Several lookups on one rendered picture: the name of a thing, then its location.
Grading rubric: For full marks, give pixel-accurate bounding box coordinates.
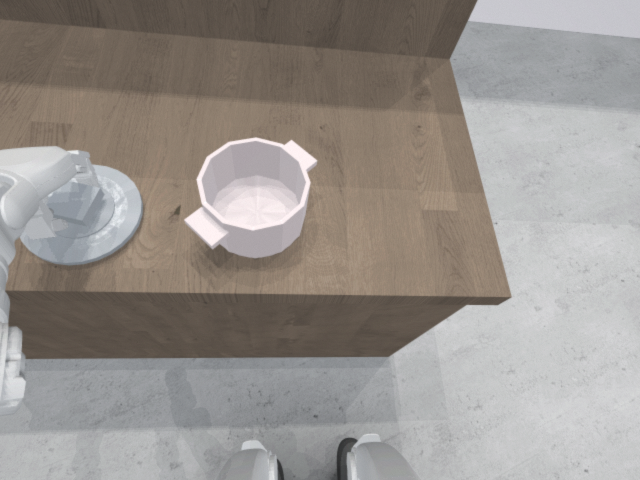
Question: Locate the knob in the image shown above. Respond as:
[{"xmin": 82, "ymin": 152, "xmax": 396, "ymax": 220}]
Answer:
[{"xmin": 47, "ymin": 181, "xmax": 105, "ymax": 226}]

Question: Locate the robot left forearm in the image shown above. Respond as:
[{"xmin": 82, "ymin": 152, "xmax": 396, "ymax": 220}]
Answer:
[{"xmin": 0, "ymin": 169, "xmax": 40, "ymax": 323}]

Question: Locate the lid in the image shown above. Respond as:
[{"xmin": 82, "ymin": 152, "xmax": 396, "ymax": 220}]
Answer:
[{"xmin": 20, "ymin": 165, "xmax": 143, "ymax": 265}]

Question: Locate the left robot hand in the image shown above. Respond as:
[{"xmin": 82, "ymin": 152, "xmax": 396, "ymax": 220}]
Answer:
[{"xmin": 0, "ymin": 146, "xmax": 99, "ymax": 240}]

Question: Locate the right robot thigh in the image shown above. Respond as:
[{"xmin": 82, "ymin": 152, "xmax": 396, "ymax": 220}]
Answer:
[{"xmin": 347, "ymin": 442, "xmax": 421, "ymax": 480}]

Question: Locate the left robot shin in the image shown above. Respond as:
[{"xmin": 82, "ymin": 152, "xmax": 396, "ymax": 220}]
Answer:
[{"xmin": 241, "ymin": 440, "xmax": 267, "ymax": 453}]

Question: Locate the robot left upper arm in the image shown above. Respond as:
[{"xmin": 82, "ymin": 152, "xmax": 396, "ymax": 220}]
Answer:
[{"xmin": 0, "ymin": 322, "xmax": 26, "ymax": 416}]

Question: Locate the pot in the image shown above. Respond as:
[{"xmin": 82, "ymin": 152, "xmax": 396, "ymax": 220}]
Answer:
[{"xmin": 184, "ymin": 137, "xmax": 317, "ymax": 258}]

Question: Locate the table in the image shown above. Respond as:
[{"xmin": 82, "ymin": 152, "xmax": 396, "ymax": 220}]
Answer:
[{"xmin": 0, "ymin": 0, "xmax": 512, "ymax": 359}]

